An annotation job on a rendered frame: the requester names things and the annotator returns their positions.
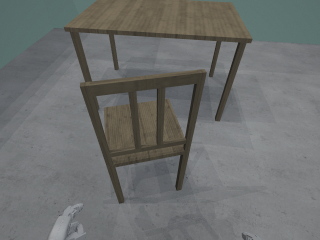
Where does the chair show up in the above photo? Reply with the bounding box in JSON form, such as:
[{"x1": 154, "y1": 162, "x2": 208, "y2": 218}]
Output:
[{"x1": 80, "y1": 69, "x2": 207, "y2": 204}]

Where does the left robot hand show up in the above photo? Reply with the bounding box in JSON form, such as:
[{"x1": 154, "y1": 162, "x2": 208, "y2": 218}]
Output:
[{"x1": 47, "y1": 203, "x2": 86, "y2": 240}]

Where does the table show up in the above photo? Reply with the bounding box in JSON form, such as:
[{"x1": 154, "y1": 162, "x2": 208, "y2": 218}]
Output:
[{"x1": 64, "y1": 0, "x2": 253, "y2": 122}]

